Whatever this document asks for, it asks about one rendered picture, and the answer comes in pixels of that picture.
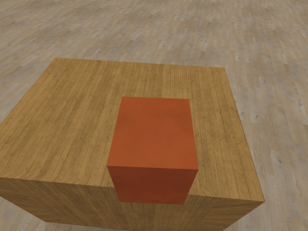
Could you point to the pedestal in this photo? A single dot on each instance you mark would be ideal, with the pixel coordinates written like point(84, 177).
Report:
point(55, 144)

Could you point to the carton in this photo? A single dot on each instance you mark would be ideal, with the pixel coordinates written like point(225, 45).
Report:
point(153, 155)

